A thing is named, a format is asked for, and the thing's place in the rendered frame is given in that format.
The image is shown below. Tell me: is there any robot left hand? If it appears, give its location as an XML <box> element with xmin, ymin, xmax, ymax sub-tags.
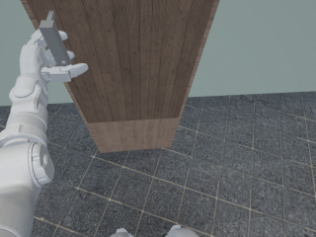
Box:
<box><xmin>20</xmin><ymin>29</ymin><xmax>89</xmax><ymax>85</ymax></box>

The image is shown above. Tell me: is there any left robot upper arm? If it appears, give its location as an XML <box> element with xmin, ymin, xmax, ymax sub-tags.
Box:
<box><xmin>0</xmin><ymin>142</ymin><xmax>54</xmax><ymax>237</ymax></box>

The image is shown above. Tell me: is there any robot left forearm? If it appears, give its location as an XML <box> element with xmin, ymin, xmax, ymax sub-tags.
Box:
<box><xmin>0</xmin><ymin>74</ymin><xmax>48</xmax><ymax>148</ymax></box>

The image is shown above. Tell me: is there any right robot thigh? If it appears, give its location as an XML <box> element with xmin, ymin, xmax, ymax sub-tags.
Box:
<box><xmin>165</xmin><ymin>227</ymin><xmax>199</xmax><ymax>237</ymax></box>

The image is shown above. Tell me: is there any handle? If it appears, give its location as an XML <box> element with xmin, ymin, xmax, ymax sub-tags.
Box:
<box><xmin>39</xmin><ymin>10</ymin><xmax>73</xmax><ymax>73</ymax></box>

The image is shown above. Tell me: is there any cupboard door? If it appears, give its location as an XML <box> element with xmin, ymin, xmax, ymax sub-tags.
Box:
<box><xmin>27</xmin><ymin>0</ymin><xmax>215</xmax><ymax>123</ymax></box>

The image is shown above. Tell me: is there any left robot shin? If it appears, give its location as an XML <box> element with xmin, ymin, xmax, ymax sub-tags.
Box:
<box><xmin>116</xmin><ymin>228</ymin><xmax>128</xmax><ymax>233</ymax></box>

